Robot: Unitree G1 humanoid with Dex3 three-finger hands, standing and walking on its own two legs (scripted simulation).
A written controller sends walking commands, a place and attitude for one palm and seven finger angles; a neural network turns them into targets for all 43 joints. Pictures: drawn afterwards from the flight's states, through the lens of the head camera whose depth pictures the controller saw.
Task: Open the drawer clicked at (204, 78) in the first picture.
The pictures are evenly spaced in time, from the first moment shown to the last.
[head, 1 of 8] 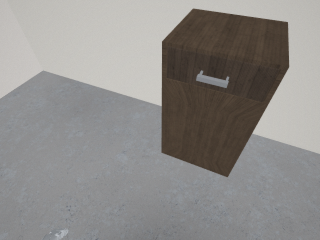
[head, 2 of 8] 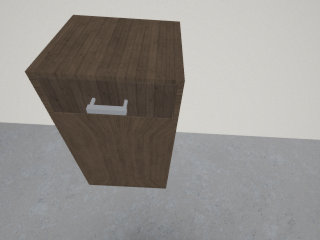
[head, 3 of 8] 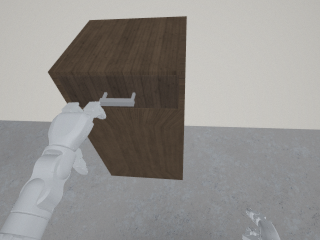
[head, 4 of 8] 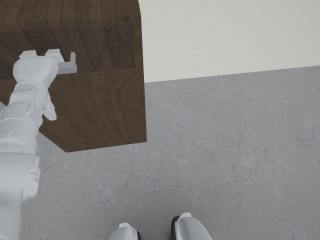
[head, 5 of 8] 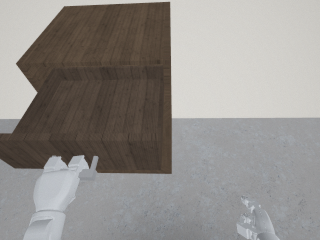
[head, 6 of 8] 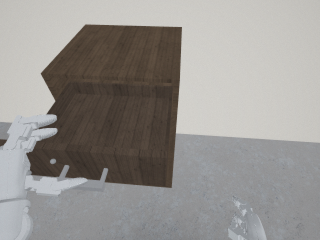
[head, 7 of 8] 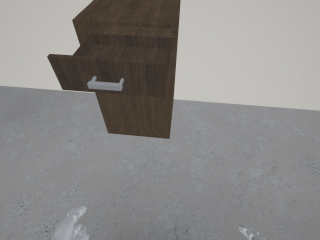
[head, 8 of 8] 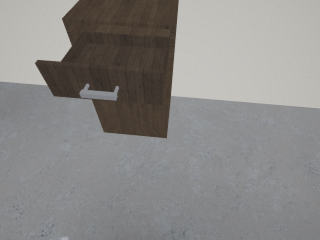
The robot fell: no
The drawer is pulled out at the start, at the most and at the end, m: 0.00 0.30 0.30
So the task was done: yes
